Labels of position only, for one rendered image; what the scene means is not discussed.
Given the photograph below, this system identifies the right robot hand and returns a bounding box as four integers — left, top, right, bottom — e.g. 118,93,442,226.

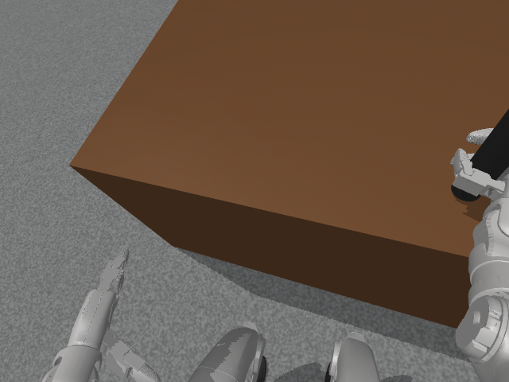
450,128,509,204

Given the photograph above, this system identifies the left robot arm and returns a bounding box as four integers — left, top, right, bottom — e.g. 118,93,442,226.
42,345,103,382

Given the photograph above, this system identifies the left robot hand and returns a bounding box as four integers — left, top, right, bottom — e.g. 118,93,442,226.
67,248,161,382

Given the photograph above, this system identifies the right robot arm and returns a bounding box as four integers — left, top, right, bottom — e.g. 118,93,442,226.
456,198,509,382

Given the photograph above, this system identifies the can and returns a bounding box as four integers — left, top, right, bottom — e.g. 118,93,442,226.
451,109,509,201

